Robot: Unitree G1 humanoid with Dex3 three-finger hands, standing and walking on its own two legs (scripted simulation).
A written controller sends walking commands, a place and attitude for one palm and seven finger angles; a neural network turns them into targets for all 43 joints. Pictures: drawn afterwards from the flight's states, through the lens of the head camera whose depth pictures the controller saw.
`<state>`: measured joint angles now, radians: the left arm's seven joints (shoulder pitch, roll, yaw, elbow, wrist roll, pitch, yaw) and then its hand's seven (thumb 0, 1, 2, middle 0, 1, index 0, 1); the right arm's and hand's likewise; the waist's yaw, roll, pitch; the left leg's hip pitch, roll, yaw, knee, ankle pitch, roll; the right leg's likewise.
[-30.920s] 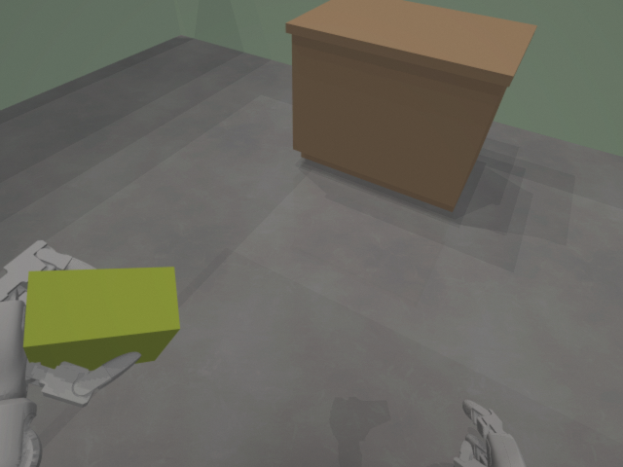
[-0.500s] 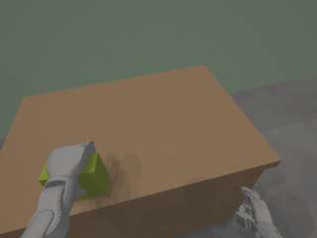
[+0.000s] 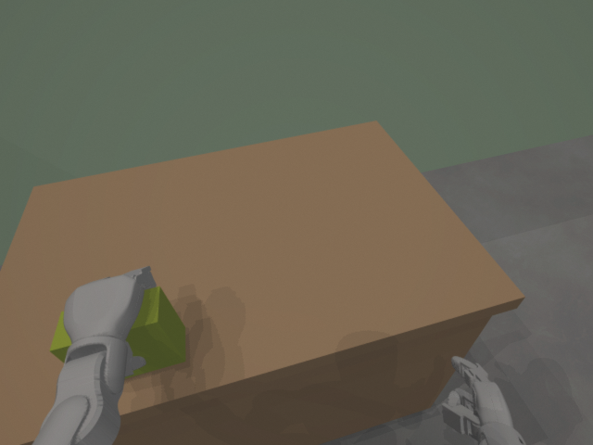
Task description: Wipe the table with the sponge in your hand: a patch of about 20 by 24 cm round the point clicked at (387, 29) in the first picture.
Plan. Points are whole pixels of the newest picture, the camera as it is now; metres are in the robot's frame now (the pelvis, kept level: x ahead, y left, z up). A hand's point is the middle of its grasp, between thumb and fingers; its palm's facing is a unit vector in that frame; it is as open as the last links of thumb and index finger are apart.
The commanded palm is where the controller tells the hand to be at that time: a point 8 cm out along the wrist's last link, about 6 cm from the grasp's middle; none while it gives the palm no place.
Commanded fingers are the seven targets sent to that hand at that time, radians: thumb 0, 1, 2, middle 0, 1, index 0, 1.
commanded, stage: wipe forward along the first lane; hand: left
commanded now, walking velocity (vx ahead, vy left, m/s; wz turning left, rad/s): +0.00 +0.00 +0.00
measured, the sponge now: (131, 343) +0.22 +0.30 -0.01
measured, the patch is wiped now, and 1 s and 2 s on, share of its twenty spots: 0.10 0.30 0.40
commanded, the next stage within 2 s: slide across to the middle lane in 1.62 s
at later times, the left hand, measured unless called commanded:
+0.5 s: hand (137, 297) +0.28 +0.30 +0.03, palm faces -0.07 -0.07 -1.00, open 10.2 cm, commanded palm +0.26 +0.30 +0.08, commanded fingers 0.00 0.10 1.30 -1.20 -1.60 -1.20 -1.60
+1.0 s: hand (143, 272) +0.32 +0.32 +0.02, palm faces -0.11 -0.02 -0.99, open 10.2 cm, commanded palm +0.31 +0.32 +0.06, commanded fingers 0.00 0.10 1.30 -1.20 -1.60 -1.20 -1.60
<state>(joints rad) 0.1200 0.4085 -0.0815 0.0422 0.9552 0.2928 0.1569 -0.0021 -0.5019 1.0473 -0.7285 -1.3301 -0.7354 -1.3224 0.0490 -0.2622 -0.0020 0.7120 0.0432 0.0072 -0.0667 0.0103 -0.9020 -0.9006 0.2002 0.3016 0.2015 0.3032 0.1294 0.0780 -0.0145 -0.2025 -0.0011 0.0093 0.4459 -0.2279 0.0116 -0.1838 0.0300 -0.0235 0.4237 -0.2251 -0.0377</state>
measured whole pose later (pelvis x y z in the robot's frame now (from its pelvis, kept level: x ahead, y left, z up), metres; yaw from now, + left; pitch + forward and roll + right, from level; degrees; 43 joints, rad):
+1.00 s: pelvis -0.01 +0.00 -0.01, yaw +1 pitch +6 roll -1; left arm -0.37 0.45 -0.05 0.63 1.00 0.24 0.16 0.01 -0.51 1.06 -0.73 -1.33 -0.73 -1.32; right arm 0.13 -0.27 0.00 0.73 0.08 0.06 -0.08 0.01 -0.90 -0.90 0.20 0.30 0.20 0.30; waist 0.05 0.06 -0.07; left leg -0.41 -0.01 -0.02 0.54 -0.24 0.01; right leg -0.38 0.02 -0.05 0.51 -0.25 -0.04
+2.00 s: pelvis +0.00 +0.02 -0.01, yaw +0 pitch +12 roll -2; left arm -0.65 0.55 -0.03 0.95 1.00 0.15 0.20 0.01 -0.51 1.06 -0.72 -1.34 -0.72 -1.34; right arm 0.26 -0.26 -0.02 0.76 0.08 0.09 -0.05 0.01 -0.90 -0.90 0.20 0.30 0.20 0.30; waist -0.02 0.05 -0.10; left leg -0.53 -0.01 0.00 0.60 -0.28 0.04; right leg -0.48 0.02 -0.03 0.52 -0.25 -0.01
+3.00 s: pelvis +0.02 +0.01 -0.01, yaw +0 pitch +8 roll -1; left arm -0.50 0.34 -0.16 0.72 0.99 0.40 0.24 0.00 -0.49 1.06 -0.68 -1.38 -0.68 -1.38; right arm 0.14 -0.27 -0.01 0.73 0.08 0.16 -0.04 0.01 -0.90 -0.90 0.20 0.30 0.20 0.30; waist 0.01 0.05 -0.11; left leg -0.39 -0.01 0.00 0.52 -0.27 0.02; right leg -0.36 0.02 -0.03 0.48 -0.25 -0.02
